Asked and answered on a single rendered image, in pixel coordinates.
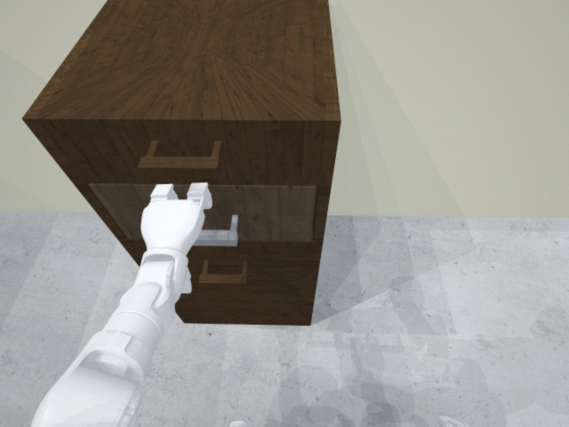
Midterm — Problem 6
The cabinet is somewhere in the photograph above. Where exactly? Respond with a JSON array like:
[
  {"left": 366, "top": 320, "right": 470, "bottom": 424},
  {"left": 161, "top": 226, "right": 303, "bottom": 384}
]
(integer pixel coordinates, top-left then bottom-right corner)
[{"left": 22, "top": 0, "right": 341, "bottom": 326}]

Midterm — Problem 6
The left robot hand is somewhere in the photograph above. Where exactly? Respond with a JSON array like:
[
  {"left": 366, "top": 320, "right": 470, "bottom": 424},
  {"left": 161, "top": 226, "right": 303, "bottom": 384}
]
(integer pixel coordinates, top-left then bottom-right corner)
[{"left": 140, "top": 182, "right": 212, "bottom": 294}]

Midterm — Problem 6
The handle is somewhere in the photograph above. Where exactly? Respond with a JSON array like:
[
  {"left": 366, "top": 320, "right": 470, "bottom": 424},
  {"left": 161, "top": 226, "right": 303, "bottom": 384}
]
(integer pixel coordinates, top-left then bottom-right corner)
[
  {"left": 193, "top": 215, "right": 238, "bottom": 246},
  {"left": 198, "top": 274, "right": 248, "bottom": 287},
  {"left": 137, "top": 157, "right": 221, "bottom": 179}
]

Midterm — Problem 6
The left robot upper arm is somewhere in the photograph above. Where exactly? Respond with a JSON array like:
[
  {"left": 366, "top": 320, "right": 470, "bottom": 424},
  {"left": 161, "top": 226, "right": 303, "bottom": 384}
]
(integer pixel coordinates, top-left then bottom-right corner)
[{"left": 37, "top": 367, "right": 143, "bottom": 427}]

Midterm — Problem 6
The left robot forearm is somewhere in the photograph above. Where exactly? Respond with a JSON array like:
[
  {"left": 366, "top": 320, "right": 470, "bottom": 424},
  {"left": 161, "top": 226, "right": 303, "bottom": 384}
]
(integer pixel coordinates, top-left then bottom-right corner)
[{"left": 31, "top": 247, "right": 188, "bottom": 427}]

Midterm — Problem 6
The drawer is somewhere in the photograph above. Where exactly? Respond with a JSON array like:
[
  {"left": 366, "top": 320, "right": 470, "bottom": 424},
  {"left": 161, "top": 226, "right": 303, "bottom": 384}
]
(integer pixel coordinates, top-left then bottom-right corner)
[{"left": 89, "top": 183, "right": 317, "bottom": 241}]

